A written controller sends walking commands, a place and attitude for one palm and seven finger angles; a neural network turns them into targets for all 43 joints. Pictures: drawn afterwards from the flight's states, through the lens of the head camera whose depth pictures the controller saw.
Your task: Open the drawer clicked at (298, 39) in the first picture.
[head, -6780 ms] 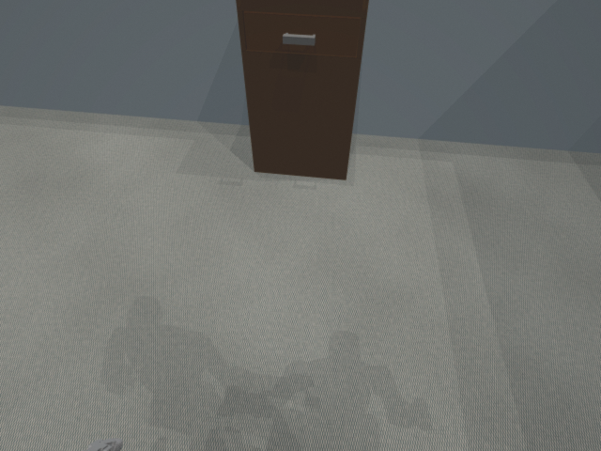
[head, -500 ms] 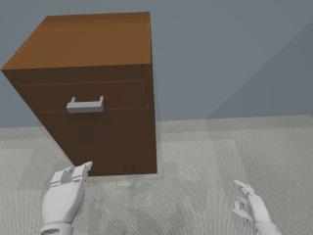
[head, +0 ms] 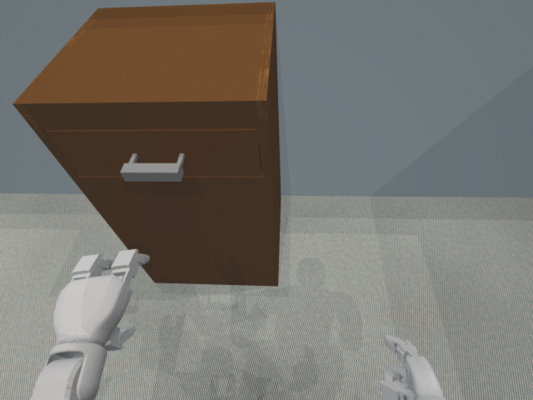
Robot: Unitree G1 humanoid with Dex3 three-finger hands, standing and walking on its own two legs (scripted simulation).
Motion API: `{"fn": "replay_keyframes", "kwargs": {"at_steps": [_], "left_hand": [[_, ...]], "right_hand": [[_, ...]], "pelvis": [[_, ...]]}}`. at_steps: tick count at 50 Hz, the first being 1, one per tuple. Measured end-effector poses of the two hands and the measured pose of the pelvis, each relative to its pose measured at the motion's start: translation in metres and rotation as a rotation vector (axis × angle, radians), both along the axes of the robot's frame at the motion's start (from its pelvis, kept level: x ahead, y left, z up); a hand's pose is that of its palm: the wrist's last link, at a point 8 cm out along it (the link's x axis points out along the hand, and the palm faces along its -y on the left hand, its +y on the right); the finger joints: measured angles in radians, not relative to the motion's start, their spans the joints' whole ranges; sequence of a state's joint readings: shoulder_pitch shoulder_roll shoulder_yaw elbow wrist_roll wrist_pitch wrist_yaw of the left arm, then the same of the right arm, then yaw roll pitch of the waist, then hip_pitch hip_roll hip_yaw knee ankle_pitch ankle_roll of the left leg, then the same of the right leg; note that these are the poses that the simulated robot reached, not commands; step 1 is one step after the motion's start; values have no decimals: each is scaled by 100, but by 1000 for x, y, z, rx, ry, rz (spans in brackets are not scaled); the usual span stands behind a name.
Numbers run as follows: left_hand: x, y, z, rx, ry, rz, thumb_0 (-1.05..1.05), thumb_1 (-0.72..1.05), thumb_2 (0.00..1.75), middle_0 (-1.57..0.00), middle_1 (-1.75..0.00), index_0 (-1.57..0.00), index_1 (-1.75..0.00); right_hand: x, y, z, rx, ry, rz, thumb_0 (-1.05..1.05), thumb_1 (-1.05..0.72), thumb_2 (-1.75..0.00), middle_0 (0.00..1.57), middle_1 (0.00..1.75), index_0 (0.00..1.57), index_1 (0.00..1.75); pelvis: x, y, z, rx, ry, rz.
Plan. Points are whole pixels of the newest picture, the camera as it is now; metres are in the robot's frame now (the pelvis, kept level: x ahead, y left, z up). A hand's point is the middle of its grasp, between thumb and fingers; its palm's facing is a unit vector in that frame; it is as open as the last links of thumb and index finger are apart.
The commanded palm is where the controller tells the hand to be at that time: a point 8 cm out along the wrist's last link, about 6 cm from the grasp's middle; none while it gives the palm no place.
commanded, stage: raise the hand with hooked fingers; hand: left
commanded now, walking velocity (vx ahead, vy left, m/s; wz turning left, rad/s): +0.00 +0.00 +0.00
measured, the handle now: (155, 164) +0.56 +0.32 -0.03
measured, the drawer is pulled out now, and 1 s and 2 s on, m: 0.00 0.00 0.00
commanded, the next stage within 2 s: move the hooked fingers above the handle in 1.06 s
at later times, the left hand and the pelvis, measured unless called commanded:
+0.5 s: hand (99, 251) +0.29 +0.27 +0.08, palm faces +0.09 -0.08 -0.99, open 13.6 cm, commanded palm +0.26 +0.27 +0.14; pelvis +0.00 +0.03 +0.02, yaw +0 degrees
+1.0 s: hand (100, 242) +0.29 +0.27 +0.09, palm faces +0.04 -0.08 -1.00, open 13.8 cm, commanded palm +0.27 +0.27 +0.15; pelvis -0.01 +0.03 +0.02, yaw +1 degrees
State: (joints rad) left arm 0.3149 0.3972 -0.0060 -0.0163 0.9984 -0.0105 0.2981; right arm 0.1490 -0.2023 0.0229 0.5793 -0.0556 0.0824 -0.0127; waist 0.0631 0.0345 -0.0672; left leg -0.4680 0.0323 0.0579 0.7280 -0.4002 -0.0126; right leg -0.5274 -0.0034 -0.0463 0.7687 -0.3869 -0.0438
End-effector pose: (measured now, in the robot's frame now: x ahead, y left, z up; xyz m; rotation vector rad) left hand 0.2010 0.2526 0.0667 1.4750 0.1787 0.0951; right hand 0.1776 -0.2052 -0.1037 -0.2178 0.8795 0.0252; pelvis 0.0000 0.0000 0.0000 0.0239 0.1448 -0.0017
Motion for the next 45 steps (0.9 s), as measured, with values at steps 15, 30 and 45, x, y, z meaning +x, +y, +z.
{"fn": "replay_keyframes", "kwargs": {"at_steps": [15,30,45], "left_hand": [[37,16,31,6,-129,-3,0,-23,41,-31,-103,-30,-103],[67,27,77,25,-109,-21,0,-47,31,-32,-118,-32,-118],[74,25,84,2,-68,-90,0,-49,30,-32,-120,-32,-120]], "right_hand": [[2,-17,13,-61,-10,-89,1,-91,-90,20,30,20,30],[26,40,36,31,-81,8,1,-91,-90,20,30,20,30],[-11,17,24,-2,29,-38,1,-91,-90,20,30,20,30]], "pelvis": [[2,21,7,-11,-29,4],[0,32,21,-18,-105,15],[-5,33,25,-18,-102,10]]}}
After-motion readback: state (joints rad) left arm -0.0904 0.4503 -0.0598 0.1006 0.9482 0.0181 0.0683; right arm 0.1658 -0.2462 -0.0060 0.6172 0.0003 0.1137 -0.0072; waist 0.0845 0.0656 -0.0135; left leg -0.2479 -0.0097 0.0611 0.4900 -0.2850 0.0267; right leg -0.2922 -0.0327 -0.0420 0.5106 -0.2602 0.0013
